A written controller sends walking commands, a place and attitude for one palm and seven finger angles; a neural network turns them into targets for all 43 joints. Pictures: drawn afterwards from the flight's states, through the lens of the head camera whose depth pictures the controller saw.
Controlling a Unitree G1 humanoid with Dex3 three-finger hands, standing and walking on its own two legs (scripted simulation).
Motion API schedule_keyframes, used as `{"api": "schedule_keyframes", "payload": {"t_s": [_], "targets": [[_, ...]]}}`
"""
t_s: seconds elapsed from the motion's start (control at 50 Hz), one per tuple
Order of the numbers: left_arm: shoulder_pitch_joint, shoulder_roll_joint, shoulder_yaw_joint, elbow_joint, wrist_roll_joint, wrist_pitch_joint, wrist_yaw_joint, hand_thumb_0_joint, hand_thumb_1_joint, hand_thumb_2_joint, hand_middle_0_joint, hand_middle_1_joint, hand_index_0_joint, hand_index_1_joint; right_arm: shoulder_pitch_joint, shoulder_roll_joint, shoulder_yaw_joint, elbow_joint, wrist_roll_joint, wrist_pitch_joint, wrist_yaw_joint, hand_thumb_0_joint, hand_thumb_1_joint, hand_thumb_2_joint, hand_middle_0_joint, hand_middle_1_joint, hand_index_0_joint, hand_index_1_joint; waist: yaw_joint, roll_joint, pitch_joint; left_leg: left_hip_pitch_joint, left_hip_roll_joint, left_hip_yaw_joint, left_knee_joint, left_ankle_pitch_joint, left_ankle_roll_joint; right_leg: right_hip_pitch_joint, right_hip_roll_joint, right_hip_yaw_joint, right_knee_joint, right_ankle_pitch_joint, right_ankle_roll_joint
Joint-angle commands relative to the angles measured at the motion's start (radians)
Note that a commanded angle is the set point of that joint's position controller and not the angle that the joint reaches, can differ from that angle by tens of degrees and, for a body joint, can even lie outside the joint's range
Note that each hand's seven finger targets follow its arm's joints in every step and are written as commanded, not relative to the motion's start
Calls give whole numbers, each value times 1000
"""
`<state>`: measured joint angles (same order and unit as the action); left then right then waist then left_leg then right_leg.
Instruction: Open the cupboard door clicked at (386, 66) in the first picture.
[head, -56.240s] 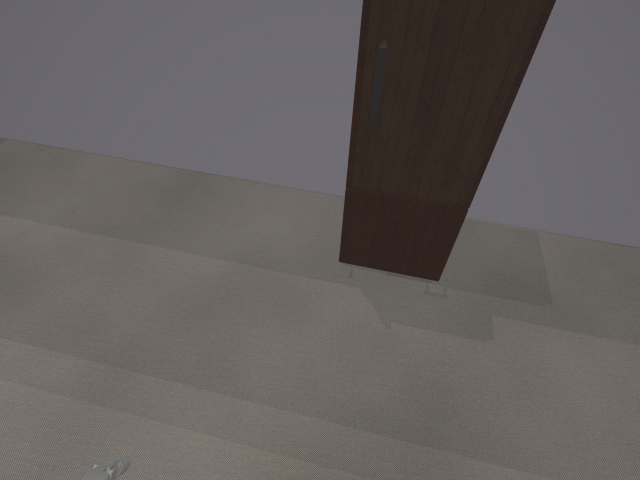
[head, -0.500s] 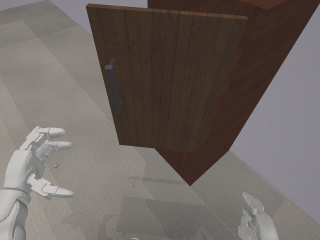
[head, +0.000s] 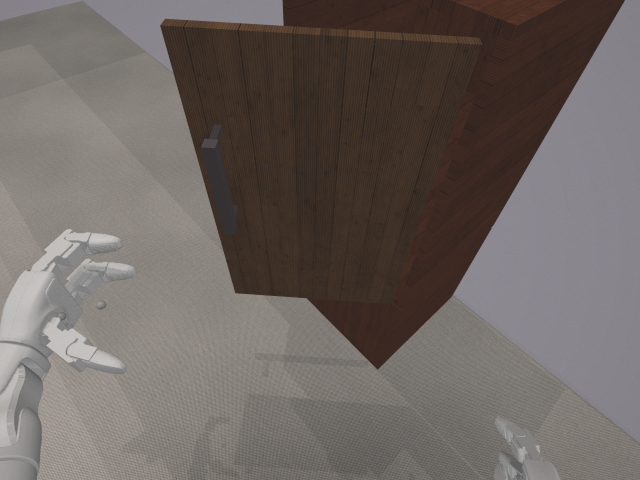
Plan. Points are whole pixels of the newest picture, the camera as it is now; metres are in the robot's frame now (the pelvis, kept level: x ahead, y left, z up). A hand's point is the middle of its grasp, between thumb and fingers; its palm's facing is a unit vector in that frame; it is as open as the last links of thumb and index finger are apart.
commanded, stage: raise the hand with hooked fingers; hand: left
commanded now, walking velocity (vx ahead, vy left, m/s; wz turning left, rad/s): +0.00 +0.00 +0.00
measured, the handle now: (224, 183) +0.51 +0.18 +0.06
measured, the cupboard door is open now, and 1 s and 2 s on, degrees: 44 44 44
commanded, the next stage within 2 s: move the hooked fingers beside the handle in 0.30 s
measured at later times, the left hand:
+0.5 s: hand (111, 308) +0.29 +0.26 +0.07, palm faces +0.03 -1.00 -0.03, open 14.0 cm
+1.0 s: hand (132, 264) +0.35 +0.26 +0.07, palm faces +0.02 -1.00 -0.02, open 14.0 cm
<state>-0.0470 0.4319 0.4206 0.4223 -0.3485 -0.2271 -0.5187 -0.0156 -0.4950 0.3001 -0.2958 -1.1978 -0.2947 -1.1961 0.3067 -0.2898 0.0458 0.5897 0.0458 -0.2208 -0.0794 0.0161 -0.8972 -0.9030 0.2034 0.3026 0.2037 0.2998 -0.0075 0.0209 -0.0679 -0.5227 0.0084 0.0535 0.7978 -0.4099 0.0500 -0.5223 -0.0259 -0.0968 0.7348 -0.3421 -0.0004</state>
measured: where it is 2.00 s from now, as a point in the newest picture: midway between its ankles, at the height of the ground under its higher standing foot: outside the picture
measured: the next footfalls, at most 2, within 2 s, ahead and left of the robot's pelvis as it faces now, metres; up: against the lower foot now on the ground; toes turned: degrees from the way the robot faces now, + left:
none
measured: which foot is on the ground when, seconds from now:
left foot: down 0.00-1.00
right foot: down 0.00-1.00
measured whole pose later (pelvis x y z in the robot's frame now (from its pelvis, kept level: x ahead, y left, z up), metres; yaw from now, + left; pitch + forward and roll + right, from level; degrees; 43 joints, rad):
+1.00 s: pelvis +0.00 -0.02 +0.00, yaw +0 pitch +11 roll -1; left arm -0.31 0.49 0.47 0.73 -0.30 -0.30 -0.53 -0.02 -0.50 0.30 -0.30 -1.20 -0.30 -1.20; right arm 0.32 -0.29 0.04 0.61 0.05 -0.15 -0.09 0.01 -0.90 -0.90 0.20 0.30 0.20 0.30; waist -0.04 0.01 -0.07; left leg -0.59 0.03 0.05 0.82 -0.41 0.03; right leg -0.60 -0.01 -0.10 0.77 -0.35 -0.02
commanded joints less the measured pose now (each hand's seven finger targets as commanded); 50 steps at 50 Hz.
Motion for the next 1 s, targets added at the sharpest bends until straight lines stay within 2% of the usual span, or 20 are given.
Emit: {"api": "schedule_keyframes", "payload": {"t_s": [0.0, 0.04, 0.12, 0.26, 0.32, 0.34, 0.38, 0.4, 0.46, 0.54, 0.56, 0.58, 0.6, 0.64, 0.7, 0.78, 0.82, 0.84, 0.92, 0.98], "targets": [[-206, 261, 121, -195, -26, -86, 29, 0, -500, 300, -300, -1200, -300, -1200, -39, -143, -66, -141, -3, -49, -6, 0, -900, -900, 200, 300, 200, 300, 14, 84, -207, 129, 5, -103, -141, 332, -53, 75, 37, 26, -57, 189, -33], [-228, 267, 107, -192, -14, -85, 31, 0, -500, 300, -300, -1200, -300, -1200, -38, -146, -66, -137, -2, -46, -9, 0, -900, -900, 200, 300, 200, 300, 8, 88, -192, 123, 6, -99, -143, 296, -48, 75, 35, 30, -62, 166, -35], [-219, 260, 94, -210, -4, -84, 22, 0, -500, 300, -300, -1200, -300, -1200, -41, -141, -67, -144, 0, -49, -16, 0, -900, -900, 200, 300, 200, 300, 6, 97, -237, 139, 2, -97, -142, 289, -39, 94, 32, 36, -69, 171, -32], [-229, 258, 108, -176, -27, -90, 12, 0, -500, 300, -300, -1200, -300, -1200, -48, -139, -61, -133, 0, -50, -22, 0, -900, -900, 200, 300, 200, 300, 2, 55, -210, 116, -2, -91, -137, 275, -35, 105, 36, 42, -76, 188, -30], [-227, 242, 87, -152, -21, -78, 6, 0, -500, 300, -300, -1200, -300, -1200, -56, -139, -60, -136, 4, -50, -24, 0, -900, -900, 200, 300, 200, 300, 4, 65, -192, 100, -3, -91, -141, 250, -35, 95, 31, 40, -76, 167, -30], [-234, 251, 90, -137, -20, -73, 5, 0, -500, 300, -300, -1200, -300, -1200, -53, -142, -59, -136, 3, -47, -23, 0, -900, -900, 200, 300, 200, 300, 2, 41, -180, 92, -4, -89, -137, 247, -32, 99, 32, 44, -79, 168, -32], [-228, 243, 82, -132, -18, -66, -3, 0, -500, 300, -300, -1200, -300, -1200, -56, -139, -59, -140, 5, -46, -24, 0, -900, -900, 200, 300, 200, 300, 1, 43, -194, 92, -6, -85, -136, 247, -31, 104, 30, 46, -80, 174, -29], [-273, 257, 84, -141, -14, -71, -3, 0, -500, 300, -300, -1200, -300, -1200, -54, -141, -60, -134, 5, -46, -26, 0, -900, -900, 200, 300, 200, 300, -7, 61, -195, 96, -5, -84, -132, 250, -31, 96, 29, 48, -79, 179, -28], [-363, 277, 89, -132, -13, -86, 2, 0, -500, 300, -300, -1200, -300, -1200, -43, -142, -59, -118, 2, -42, -32, 0, -900, -900, 200, 300, 200, 300, -23, 34, -208, 93, -6, -81, -119, 236, -27, 92, 31, 60, -82, 172, -24], [-403, 326, 124, -85, -7, -113, 4, 0, -500, 300, -300, -1200, -300, -1200, -35, -144, -56, -105, -2, -38, -36, 0, -900, -900, 200, 300, 200, 300, -15, 47, -237, 78, -8, -76, -106, 251, -27, 121, 25, 72, -73, 187, -27], [-417, 311, 109, -67, -3, -114, -2, 0, -500, 300, -300, -1200, -300, -1200, -37, -140, -55, -105, 0, -36, -35, 0, -900, -900, 200, 300, 200, 300, -20, 67, -241, 80, -9, -73, -106, 251, -27, 118, 24, 74, -73, 194, -26], [-408, 332, 131, -37, -1, -112, -4, 0, -500, 300, -300, -1200, -300, -1200, -33, -142, -56, -104, 0, -33, -35, 0, -900, -900, 200, 300, 200, 300, -12, 70, -248, 71, -9, -73, -105, 257, -28, 125, 23, 74, -69, 201, -26], [-428, 334, 122, -18, 3, -111, -10, 0, -500, 300, -300, -1200, -300, -1200, -33, -143, -55, -98, 2, -30, -36, 0, -900, -900, 200, 300, 200, 300, -19, 85, -240, 69, -10, -71, -102, 251, -28, 112, 22, 76, -71, 198, -26], [-463, 312, 89, 16, 3, -99, -22, 0, -500, 300, -300, -1200, -300, -1200, -25, -145, -55, -102, 2, -23, -36, 0, -900, -900, 200, 300, 200, 300, -28, 58, -230, 53, -7, -70, -98, 249, -26, 108, 23, 76, -69, 202, -26], [-455, 310, 87, 51, 3, -92, -34, 0, -500, 300, -300, -1200, -300, -1200, -13, -149, -61, -105, 5, -16, -32, 0, -900, -900, 200, 300, 200, 300, -23, 53, -266, 57, -9, -68, -95, 268, -24, 110, 23, 75, -64, 227, -23], [-444, 360, 139, 76, 4, -102, -29, 0, -500, 300, -300, -1200, -300, -1200, 4, -155, -66, -110, 1, 0, -24, 0, -900, -900, 200, 300, 200, 300, -6, 24, -298, 36, -9, -65, -89, 310, -24, 151, 25, 79, -50, 279, -23], [-494, 339, 115, 78, 7, -110, -20, 0, -500, 300, -300, -1200, -300, -1200, 3, -151, -65, -111, 1, 6, -22, 0, -900, -900, 200, 300, 200, 300, -18, 42, -277, 29, -9, -64, -92, 277, -25, 120, 24, 78, -53, 246, -21], [-518, 358, 125, 100, 8, -112, -17, 0, -500, 300, -300, -1200, -300, -1200, 12, -155, -66, -105, -1, 11, -21, 0, -900, -900, 200, 300, 200, 300, -21, 32, -261, 19, -5, -63, -87, 278, -24, 117, 27, 79, -50, 244, -25], [-525, 375, 135, 95, 26, -136, -10, 0, -500, 300, -300, -1200, -300, -1200, 28, -154, -72, -106, -1, 25, -17, 0, -900, -900, 200, 300, 200, 300, -19, 77, -303, 37, -6, -61, -88, 304, -24, 121, 27, 80, -43, 266, -24], [-576, 336, 90, 83, 30, -145, -12, 0, -500, 300, -300, -1200, -300, -1200, 38, -150, -73, -101, -2, 34, -15, 0, -900, -900, 200, 300, 200, 300, -34, 90, -326, 73, -2, -67, -84, 330, -23, 99, 35, 74, -37, 278, -24]]}}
